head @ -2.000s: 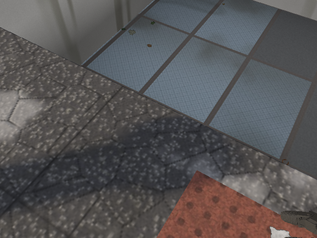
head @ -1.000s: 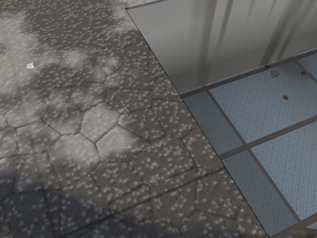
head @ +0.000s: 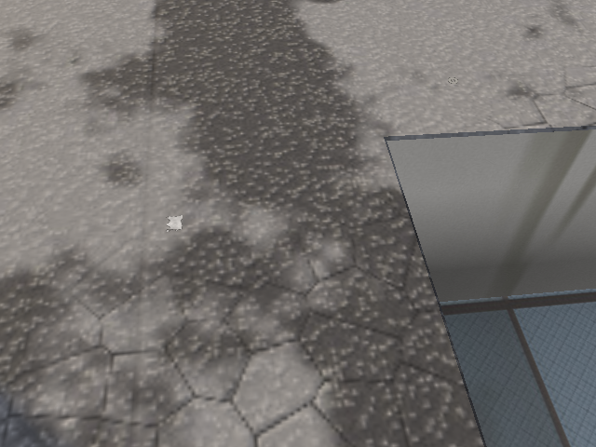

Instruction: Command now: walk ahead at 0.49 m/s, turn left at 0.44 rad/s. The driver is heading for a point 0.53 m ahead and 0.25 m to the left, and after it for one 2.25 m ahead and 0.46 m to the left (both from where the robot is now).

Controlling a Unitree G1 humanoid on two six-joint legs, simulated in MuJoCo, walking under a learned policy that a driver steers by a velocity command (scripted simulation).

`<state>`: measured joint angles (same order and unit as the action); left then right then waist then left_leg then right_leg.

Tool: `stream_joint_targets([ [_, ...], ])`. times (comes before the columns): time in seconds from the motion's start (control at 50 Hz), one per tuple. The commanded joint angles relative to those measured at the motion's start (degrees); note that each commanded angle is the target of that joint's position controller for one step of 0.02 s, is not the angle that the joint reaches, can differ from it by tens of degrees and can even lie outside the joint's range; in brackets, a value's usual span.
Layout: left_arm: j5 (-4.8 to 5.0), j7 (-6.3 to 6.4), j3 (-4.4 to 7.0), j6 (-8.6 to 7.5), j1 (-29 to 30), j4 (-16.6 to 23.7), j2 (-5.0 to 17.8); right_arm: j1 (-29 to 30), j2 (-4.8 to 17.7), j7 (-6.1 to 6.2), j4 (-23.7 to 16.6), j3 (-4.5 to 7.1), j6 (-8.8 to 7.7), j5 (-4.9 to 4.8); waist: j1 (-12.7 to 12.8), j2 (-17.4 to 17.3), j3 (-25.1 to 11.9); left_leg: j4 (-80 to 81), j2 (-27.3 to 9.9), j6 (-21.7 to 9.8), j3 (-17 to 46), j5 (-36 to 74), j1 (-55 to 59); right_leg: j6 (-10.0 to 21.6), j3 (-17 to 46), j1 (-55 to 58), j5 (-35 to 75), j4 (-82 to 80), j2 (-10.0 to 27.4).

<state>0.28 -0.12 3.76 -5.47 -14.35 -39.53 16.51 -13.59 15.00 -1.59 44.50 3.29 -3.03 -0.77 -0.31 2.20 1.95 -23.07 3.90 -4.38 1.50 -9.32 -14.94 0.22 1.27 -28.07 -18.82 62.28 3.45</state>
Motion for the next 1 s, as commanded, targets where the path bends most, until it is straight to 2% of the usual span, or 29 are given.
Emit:
stream_joint_targets([
  [0.02,-0.88,0.01,1.12,-0.41,-0.12,5.02,3.84,2.65,7.3,1.17,-3.84,1.79,-0.72,-0.23,1.84,-7.16,-2.66,12.69,-13.53,-12.41,16.57,7.12,5.27,-1.96,1.35,-8.04,4.01,-4.91,2.03],
  [0.1,-1.1,-0.17,-0.65,-0.07,9.94,7.88,0.61,0.21,9.32,2.66,-2.81,2.74,-0.18,-0.27,-1.15,-6.67,0.7,12.14,-9.22,-9.72,11.13,6.84,-2.48,-3.69,0.04,-2.29,19.18,-22.37,-0.97],
  [0.16,0.22,-0.48,-0.48,-0.41,14.47,9.5,1.4,-3.86,9.55,3.08,-1.65,2.95,0.34,-1.05,-2.95,-6.37,-0.35,9.55,-10.38,-8.62,14.09,4.16,-0.93,-3.67,2.1,1.79,24.32,-29.19,-2.98],
  [0.24,0.77,-0.77,1.01,-0.68,12.37,10.49,3.65,-4.52,9.57,3.19,-2.1,3.23,1.1,-0.99,-0.96,-6.48,-2.12,0.22,-12.07,-6.48,20.08,2.86,3.58,-1.25,2.96,6.65,17.75,-33.63,-3.26],
  [0.26,0.76,-0.67,1.62,-0.87,8.58,9.65,4.06,-4.18,8.5,3.07,-2.49,2.93,1.31,-0.69,1.07,-6.33,-3.62,-3.46,-10.41,-5.48,20.02,3.6,2.37,0.12,1.92,12.73,16.14,-35.1,-3.39],
  [0.28,0.28,-0.33,2.52,-1.14,2.08,8.87,5.65,-3.63,6.2,2.7,-3.26,2.07,1.16,-0.17,4.48,-4.91,-7.87,-13.13,-7.09,-3.74,17.85,3.6,-1.47,2.59,4.06,23.48,14.57,-35.12,-0.14],
  [0.3,-0.28,0.13,3.36,-1.05,-7.36,8.17,9.5,-4.87,2.0,2.47,-4.83,0.62,1.02,1.27,6.88,4.63,-17.3,-31.66,-1.82,-1.18,11.66,-12.44,-9.64,5.91,16.48,39.04,13.17,-34.93,11.5],
  [0.32,-0.72,-0.53,4.0,-0.77,-8.9,6.88,12.24,-11.42,2.6,2.08,-6.41,0.25,0.67,-1.33,3.17,22.66,-21.4,-48.38,1.45,1.65,7.43,-26.53,-28.15,14.96,44.77,49.48,-6.87,-43.04,21.86],
  [0.34,-0.09,-0.67,2.71,-0.79,-6.08,8.27,6.46,-9.81,8.41,2.26,-4.7,1.56,1.02,-1.79,4.37,11.87,-15.03,-55.92,-2.8,2.67,9.23,-21.11,-33.15,13.4,44.65,44.55,-16.68,-45.36,20.22],
  [0.36,0.36,-0.43,1.85,-0.44,-3.23,8.62,4.0,-3.6,10.55,2.02,-5.83,2.31,1.59,-1.41,5.15,5.75,-8.83,-57.43,-4.33,3.4,7.49,-15.47,-33.67,11.28,33.84,37.42,-13.28,-45.46,17.93],
  [0.38,-0.05,-0.47,1.31,-0.13,-0.43,8.53,3.13,-0.81,9.34,1.96,-6.49,2.29,2.14,-0.57,3.92,1.35,-5.33,-55.99,-5.88,4.04,6.9,-11.7,-31.15,10.53,26.76,29.79,-4.93,-45.96,15.57],
  [0.42,-0.58,-0.11,0.98,0.06,2.31,7.33,2.43,-0.7,6.93,1.23,-7.67,2.29,3.03,-0.32,0.8,3.63,-2.34,-51.53,-8.72,4.68,6.67,-8.91,-26.29,9.31,17.14,20.53,0.73,-48.88,11.89],
  [0.46,-0.39,-0.25,1.0,-0.5,2.56,6.05,2.14,-1.51,4.9,1.25,-7.57,1.92,3.87,-0.1,0.12,4.22,-1.27,-49.39,-9.16,5.77,5.15,-8.11,-24.42,10.05,11.57,16.98,5.47,-51.45,11.34],
  [0.56,-0.84,-0.14,2.26,-0.42,0.07,2.76,5.37,4.49,3.68,0.63,-9.32,1.33,3.65,-0.08,2.25,1.61,-0.83,-35.93,-10.88,6.76,4.75,1.65,-27.1,11.08,2.16,21.91,14.41,-53.26,12.57],
  [0.58,-0.71,0.09,2.34,-0.35,0.73,2.87,6.2,5.76,3.98,0.07,-9.64,1.15,3.37,0.4,2.35,1.51,-1.11,-31.65,-10.52,6.5,3.48,4.14,-25.43,10.65,-0.33,22.26,14.78,-53.14,11.65],
  [0.64,0.17,0.27,3.1,0.17,-0.71,1.63,8.57,10.75,3.3,-0.99,-10.87,0.54,2.75,0.13,4.29,1.39,0.75,-22.83,-9.83,5.42,-0.25,6.48,-21.55,9.14,-4.92,22.57,13.5,-53.71,11.89],
  [0.68,0.91,0.0,3.53,0.69,-1.77,0.77,9.64,12.99,3.98,-1.37,-12.01,0.58,2.75,-0.23,4.88,1.49,2.41,-18.93,-9.55,4.09,-1.47,4.41,-21.05,8.34,-6.29,25.02,13.23,-53.31,13.03],
  [0.72,1.67,-0.14,3.93,1.45,-2.51,-0.37,10.82,13.33,4.89,-1.48,-12.79,1.04,2.66,0.17,4.21,1.79,2.38,-16.22,-7.72,2.3,-3.87,-1.21,-19.58,7.59,-7.64,28.39,21.11,-49.52,14.25],
  [0.74,1.98,-0.05,4.26,1.92,-2.06,-0.38,12.12,11.11,5.77,-1.3,-13.01,1.68,2.74,0.67,2.37,2.43,1.45,-14.67,-6.13,1.06,-5.48,-4.52,-15.87,6.85,-9.54,28.76,31.27,-44.91,14.31],
  [0.76,2.39,-0.01,4.19,2.43,-1.05,-0.35,12.1,4.91,7.7,-1.06,-11.51,2.96,2.73,0.75,-1.47,1.65,-2.45,-10.78,-3.01,-0.6,-7.93,-2.73,-6.25,5.38,-12.46,27.43,42.29,-35.0,12.53],
  [0.78,2.17,0.22,3.28,2.68,-1.78,-0.01,9.98,-5.72,12.33,-0.31,-8.58,5.39,2.9,0.65,-6.06,-0.44,-8.43,-7.68,-0.05,-2.71,-7.4,1.59,9.66,2.64,-14.61,21.07,44.99,-20.21,9.18],
  [0.8,-1.31,0.45,1.01,2.59,-3.14,2.13,3.88,-11.53,18.97,0.94,-8.26,6.78,3.14,0.03,-5.48,-13.97,-13.67,-7.93,-13.94,-7.26,13.13,14.62,25.64,-1.59,-14.0,3.45,4.48,0.32,4.77],
  [0.82,-0.91,0.65,-0.33,1.32,-3.69,5.2,1.66,-8.47,22.36,0.63,-11.27,6.6,2.15,0.67,-2.46,-21.11,-21.96,0.91,-24.18,-19.17,42.72,9.63,35.02,-4.3,-3.08,-13.5,-20.17,17.16,-5.87],
  [0.84,0.88,0.38,0.9,0.36,1.36,5.03,8.13,-6.86,16.98,-0.22,-12.27,5.18,1.37,0.48,-5.96,-10.29,-20.31,2.77,-23.14,-16.95,36.83,12.23,32.64,-3.76,3.03,-17.73,-16.09,19.65,-2.61],
  [0.86,1.43,0.34,0.9,-0.13,3.85,5.61,8.6,-4.81,14.05,-0.13,-11.85,4.21,0.91,0.37,-4.69,-9.02,-14.3,1.83,-21.14,-15.59,28.72,17.54,26.37,-2.83,2.11,-18.48,-11.24,17.05,-1.08],
  [0.88,0.16,0.93,0.92,-0.08,3.48,4.46,8.31,-1.99,12.1,0.1,-11.99,3.61,0.88,0.09,-2.42,-3.83,-11.05,0.9,-18.53,-13.25,23.0,22.9,19.42,-3.01,2.22,-15.91,-7.11,13.36,1.39],
  [0.9,-0.75,1.45,1.35,0.29,3.31,4.32,9.03,1.2,10.87,0.42,-12.46,3.14,1.03,-0.15,-0.53,-3.88,-9.24,1.35,-17.01,-11.93,19.67,26.79,13.23,-3.27,2.39,-12.34,-5.29,9.68,2.78],
  [0.94,-0.7,1.42,1.35,1.61,2.61,4.05,8.29,4.18,10.59,1.27,-12.94,2.79,1.29,1.07,1.83,-5.63,-8.59,2.79,-15.14,-11.27,16.74,33.05,5.77,-3.91,2.06,-7.02,-3.02,7.49,2.51],
  [1.0,-0.81,1.32,0.4,2.65,1.47,2.69,5.77,4.13,10.46,2.42,-11.6,2.41,1.33,1.24,2.36,-4.65,-9.63,2.97,-13.81,-10.92,11.41,39.18,4.15,-5.27,0.74,-6.34,3.08,0.79,1.22],
])
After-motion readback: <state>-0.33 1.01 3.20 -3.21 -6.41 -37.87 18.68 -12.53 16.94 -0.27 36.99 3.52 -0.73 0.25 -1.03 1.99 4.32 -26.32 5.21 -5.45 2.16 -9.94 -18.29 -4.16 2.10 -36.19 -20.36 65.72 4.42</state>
